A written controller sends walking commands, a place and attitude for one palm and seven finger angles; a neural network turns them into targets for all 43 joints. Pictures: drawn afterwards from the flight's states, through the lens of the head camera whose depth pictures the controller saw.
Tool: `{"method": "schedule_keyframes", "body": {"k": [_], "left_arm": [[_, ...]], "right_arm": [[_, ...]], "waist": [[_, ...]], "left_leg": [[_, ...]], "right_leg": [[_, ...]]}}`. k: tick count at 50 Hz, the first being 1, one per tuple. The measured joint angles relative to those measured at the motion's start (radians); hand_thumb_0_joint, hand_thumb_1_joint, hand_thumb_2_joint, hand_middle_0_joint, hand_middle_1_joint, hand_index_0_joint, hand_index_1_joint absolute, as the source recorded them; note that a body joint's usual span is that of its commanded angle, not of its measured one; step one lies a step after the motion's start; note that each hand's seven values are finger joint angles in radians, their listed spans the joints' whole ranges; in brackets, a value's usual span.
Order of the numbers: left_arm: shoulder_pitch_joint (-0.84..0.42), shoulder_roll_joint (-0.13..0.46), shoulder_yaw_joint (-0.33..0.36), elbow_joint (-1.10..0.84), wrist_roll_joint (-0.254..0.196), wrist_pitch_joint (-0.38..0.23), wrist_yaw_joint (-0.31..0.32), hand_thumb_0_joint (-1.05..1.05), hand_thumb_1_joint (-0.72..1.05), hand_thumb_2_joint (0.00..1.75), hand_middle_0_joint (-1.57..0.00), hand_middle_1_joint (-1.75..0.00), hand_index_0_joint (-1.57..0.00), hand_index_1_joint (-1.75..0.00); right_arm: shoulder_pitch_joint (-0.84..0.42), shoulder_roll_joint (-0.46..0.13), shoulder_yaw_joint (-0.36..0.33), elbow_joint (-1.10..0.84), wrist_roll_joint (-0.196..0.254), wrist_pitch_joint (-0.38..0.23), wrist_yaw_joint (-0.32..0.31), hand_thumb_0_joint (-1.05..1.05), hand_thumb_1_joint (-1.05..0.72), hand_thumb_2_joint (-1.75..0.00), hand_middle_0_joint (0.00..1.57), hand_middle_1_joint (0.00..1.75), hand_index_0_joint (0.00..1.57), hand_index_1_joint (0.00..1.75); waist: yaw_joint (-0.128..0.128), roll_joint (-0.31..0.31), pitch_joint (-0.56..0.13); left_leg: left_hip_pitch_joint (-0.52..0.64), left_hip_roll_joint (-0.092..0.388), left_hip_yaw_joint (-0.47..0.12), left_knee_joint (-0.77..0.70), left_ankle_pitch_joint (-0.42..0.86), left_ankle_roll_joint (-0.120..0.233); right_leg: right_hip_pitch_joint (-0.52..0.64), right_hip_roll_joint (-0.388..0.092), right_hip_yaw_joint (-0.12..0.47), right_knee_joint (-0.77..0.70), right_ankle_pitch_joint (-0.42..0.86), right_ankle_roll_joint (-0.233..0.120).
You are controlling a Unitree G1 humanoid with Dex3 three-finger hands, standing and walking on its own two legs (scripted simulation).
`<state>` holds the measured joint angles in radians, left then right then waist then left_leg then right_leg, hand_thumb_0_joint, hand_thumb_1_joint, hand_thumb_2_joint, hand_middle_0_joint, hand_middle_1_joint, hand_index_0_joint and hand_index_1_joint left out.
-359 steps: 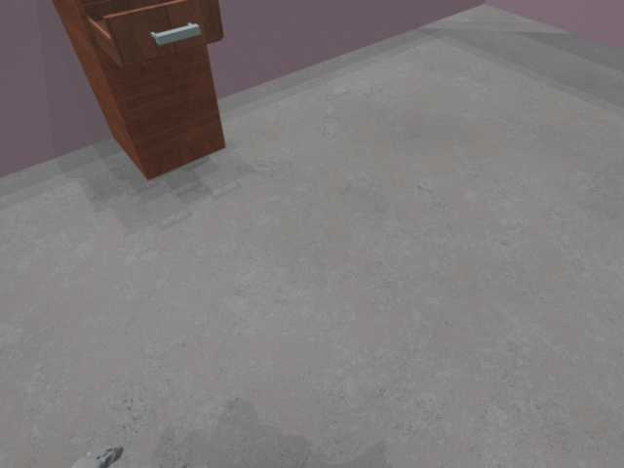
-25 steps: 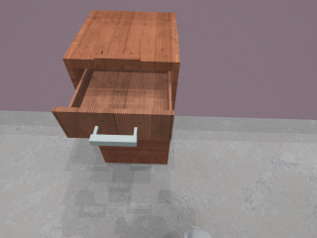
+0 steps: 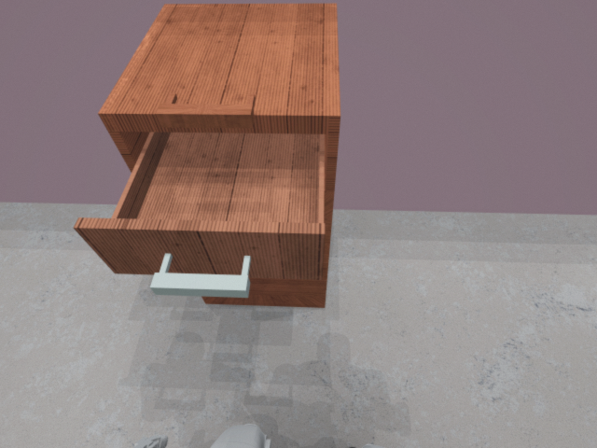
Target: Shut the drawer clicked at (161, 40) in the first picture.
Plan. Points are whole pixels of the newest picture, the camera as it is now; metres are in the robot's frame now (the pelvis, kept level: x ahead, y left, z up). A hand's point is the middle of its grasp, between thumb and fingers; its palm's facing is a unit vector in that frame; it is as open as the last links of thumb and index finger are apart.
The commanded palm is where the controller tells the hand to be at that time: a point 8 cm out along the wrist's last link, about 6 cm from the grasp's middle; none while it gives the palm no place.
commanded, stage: come to a stop and stand still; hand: left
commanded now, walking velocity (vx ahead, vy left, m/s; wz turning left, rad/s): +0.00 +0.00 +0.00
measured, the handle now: (204, 272) +0.37 +0.19 -0.05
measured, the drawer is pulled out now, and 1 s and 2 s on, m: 0.22 0.22 0.22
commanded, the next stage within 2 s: look again from close up in 1.96 s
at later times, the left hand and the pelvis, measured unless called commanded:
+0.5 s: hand out of the picture -0.03 +0.25 -0.17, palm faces +0.05 -0.98 -0.21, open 7.4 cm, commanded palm none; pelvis -0.04 +0.07 +0.00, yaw +1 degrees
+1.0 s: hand out of the picture -0.01 +0.24 -0.17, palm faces +0.02 -0.98 -0.19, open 7.4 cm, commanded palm none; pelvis -0.01 +0.07 +0.01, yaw +0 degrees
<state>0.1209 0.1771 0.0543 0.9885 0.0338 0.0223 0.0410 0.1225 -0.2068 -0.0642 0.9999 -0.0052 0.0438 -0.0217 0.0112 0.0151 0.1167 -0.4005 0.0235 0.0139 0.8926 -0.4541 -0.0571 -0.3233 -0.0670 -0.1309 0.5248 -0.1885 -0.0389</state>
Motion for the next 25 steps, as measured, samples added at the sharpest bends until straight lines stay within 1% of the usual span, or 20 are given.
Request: {"method": "schedule_keyframes", "body": {"k": [1,2,3,4,5,6,7,9,11,13,15,16,18,20,21,23,25], "left_arm": [[0.011,0.007,-0.003,-0.002,0.001,0.0,0.006,-0.01,0.91,0.9,-0.2,-0.3,-0.2,-0.3],[0.026,0.013,-0.006,-0.006,0.0,0.001,0.013,0.0,0.91,0.9,-0.2,-0.3,-0.2,-0.3],[0.044,0.018,-0.01,-0.013,-0.003,0.005,0.017,0.0,0.91,0.9,-0.2,-0.3,-0.2,-0.3],[0.061,0.019,-0.013,-0.021,-0.007,0.009,0.019,0.0,0.91,0.9,-0.2,-0.3,-0.2,-0.3],[0.069,0.022,-0.014,-0.025,-0.01,0.017,0.018,0.0,0.91,0.9,-0.2,-0.3,-0.2,-0.3],[0.079,0.026,-0.011,-0.032,-0.011,0.025,0.015,0.0,0.91,0.9,-0.2,-0.3,-0.2,-0.3],[0.092,0.029,-0.009,-0.041,-0.01,0.033,0.012,0.0,0.91,0.9,-0.2,-0.3,-0.2,-0.3],[0.121,0.036,-0.009,-0.057,-0.008,0.043,0.003,0.0,0.91,0.9,-0.2,-0.3,-0.2,-0.3],[0.148,0.038,-0.01,-0.069,-0.01,0.043,-0.005,0.0,0.91,0.9,-0.2,-0.3,-0.2,-0.3],[0.176,0.036,-0.013,-0.077,-0.011,0.034,-0.01,0.0,0.91,0.9,-0.2,-0.3,-0.2,-0.3],[0.201,0.033,-0.018,-0.08,-0.009,0.02,-0.01,0.0,0.91,0.9,-0.2,-0.3,-0.2,-0.3],[0.207,0.023,-0.024,-0.073,-0.007,0.014,-0.009,0.0,0.91,0.9,-0.2,-0.3,-0.2,-0.3],[0.226,0.008,-0.036,-0.063,-0.007,0.007,-0.011,0.0,0.91,0.9,-0.2,-0.3,-0.2,-0.3],[0.24,0.0,-0.041,-0.055,-0.008,0.006,-0.01,0.01,0.91,0.9,-0.2,-0.3,-0.2,-0.3],[0.243,-0.004,-0.042,-0.051,-0.008,0.007,-0.009,0.01,0.9,0.9,-0.2,-0.3,-0.2,-0.3],[0.242,-0.01,-0.044,-0.041,-0.011,0.009,-0.009,0.01,0.9,0.9,-0.2,-0.3,-0.2,-0.3],[0.235,-0.017,-0.046,-0.032,-0.011,0.013,-0.011,0.01,0.9,0.9,-0.2,-0.3,-0.2,-0.3]], "right_arm": [[-0.004,-0.004,0.002,-0.016,0.003,-0.003,0.003,0.0,-0.91,-0.9,0.2,0.3,0.2,0.3],[-0.003,-0.008,0.003,-0.037,0.006,-0.009,0.005,0.0,-0.91,-0.9,0.2,0.3,0.2,0.3],[0.006,-0.013,0.005,-0.062,0.007,-0.017,0.005,0.0,-0.91,-0.9,0.2,0.3,0.2,0.3],[0.02,-0.024,0.006,-0.087,0.004,-0.024,0.006,0.0,-0.91,-0.9,0.2,0.3,0.2,0.3],[0.029,-0.028,0.005,-0.102,-0.001,-0.028,0.005,0.0,-0.91,-0.9,0.2,0.3,0.2,0.3],[0.036,-0.027,0.008,-0.113,-0.008,-0.023,0.006,0.0,-0.91,-0.9,0.2,0.3,0.2,0.3],[0.044,-0.025,0.012,-0.123,-0.014,-0.017,0.01,0.0,-0.91,-0.9,0.2,0.3,0.2,0.3],[0.051,-0.017,0.021,-0.138,-0.02,-0.008,0.015,0.0,-0.91,-0.9,0.2,0.3,0.2,0.3],[0.054,-0.008,0.03,-0.145,-0.023,-0.001,0.019,0.0,-0.91,-0.9,0.2,0.3,0.2,0.3],[0.061,0.001,0.037,-0.145,-0.023,0.001,0.022,0.0,-0.91,-0.9,0.2,0.3,0.2,0.3],[0.071,0.009,0.044,-0.143,-0.018,-0.001,0.023,0.0,-0.9,-0.9,0.2,0.3,0.2,0.3],[0.072,0.009,0.045,-0.137,-0.014,-0.001,0.022,0.0,-0.9,-0.9,0.2,0.3,0.2,0.3],[0.084,0.017,0.048,-0.121,-0.009,0.002,0.021,0.0,-0.9,-0.9,0.2,0.3,0.2,0.3],[0.107,0.028,0.045,-0.105,-0.006,-0.003,0.019,0.0,-0.91,-0.9,0.2,0.3,0.2,0.3],[0.118,0.029,0.041,-0.097,-0.005,-0.008,0.016,0.0,-0.92,-0.9,0.2,0.3,0.2,0.3],[0.143,0.026,0.041,-0.079,-0.008,-0.019,0.016,-0.01,-0.93,-0.9,0.2,0.3,0.2,0.3],[0.169,0.023,0.045,-0.054,-0.011,-0.023,0.016,-0.01,-0.93,-0.9,0.2,0.3,0.2,0.3]], "waist": [[0.002,-0.005,-0.007],[-0.001,-0.011,-0.014],[-0.007,-0.012,-0.027],[-0.015,0.002,-0.044],[-0.018,0.004,-0.052],[-0.011,0.001,-0.058],[-0.003,-0.002,-0.067],[0.002,-0.005,-0.08],[0.002,-0.003,-0.086],[0.006,0.0,-0.091],[0.015,0.0,-0.095],[0.015,0.014,-0.09],[0.006,0.026,-0.09],[-0.002,0.018,-0.094],[-0.006,0.011,-0.094],[-0.01,0.001,-0.091],[-0.013,-0.005,-0.094]], "left_leg": [[0.022,-0.002,0.006,-0.046,-0.015,-0.001],[0.056,-0.007,0.02,-0.12,0.008,-0.002],[0.097,-0.012,0.033,-0.211,0.066,0.003],[0.131,-0.004,0.038,-0.292,0.135,0.019],[0.131,-0.008,0.039,-0.292,0.173,0.05],[0.127,-0.014,0.046,-0.269,0.168,0.07],[0.126,-0.017,0.053,-0.256,0.154,0.082],[0.129,-0.025,0.066,-0.26,0.144,0.096],[0.128,-0.036,0.071,-0.273,0.155,0.104],[0.121,-0.048,0.075,-0.281,0.167,0.111],[0.105,-0.059,0.081,-0.272,0.169,0.113],[0.102,-0.055,0.077,-0.27,0.171,0.113],[0.103,-0.059,0.066,-0.282,0.157,0.1],[0.105,-0.066,0.062,-0.302,0.149,0.087],[0.11,-0.068,0.065,-0.319,0.169,0.089],[0.121,-0.068,0.074,-0.353,0.234,0.113],[0.126,-0.068,0.078,-0.372,0.241,0.134]], "right_leg": [[-0.005,-0.003,0.005,0.005,0.003,0.006],[-0.01,-0.011,0.011,0.017,0.001,0.013],[-0.017,-0.02,0.013,0.04,-0.007,0.023],[-0.026,-0.021,0.005,0.068,-0.02,0.033],[-0.029,-0.03,0.002,0.093,-0.034,0.042],[-0.029,-0.03,0.014,0.108,-0.058,0.043],[-0.034,-0.023,0.035,0.123,-0.099,0.038],[-0.058,-0.001,0.082,0.198,-0.163,0.03],[-0.064,0.023,0.108,0.263,-0.188,0.027],[-0.029,0.042,0.11,0.229,-0.186,0.024],[0.017,0.053,0.117,0.123,-0.128,0.016],[0.018,0.058,0.115,0.114,-0.104,0.016],[0.023,0.055,0.106,0.095,-0.087,0.018],[0.029,0.047,0.101,0.071,-0.077,0.018],[0.031,0.045,0.102,0.062,-0.072,0.021],[0.033,0.045,0.108,0.052,-0.066,0.027],[0.035,0.048,0.115,0.038,-0.076,0.028]]}}
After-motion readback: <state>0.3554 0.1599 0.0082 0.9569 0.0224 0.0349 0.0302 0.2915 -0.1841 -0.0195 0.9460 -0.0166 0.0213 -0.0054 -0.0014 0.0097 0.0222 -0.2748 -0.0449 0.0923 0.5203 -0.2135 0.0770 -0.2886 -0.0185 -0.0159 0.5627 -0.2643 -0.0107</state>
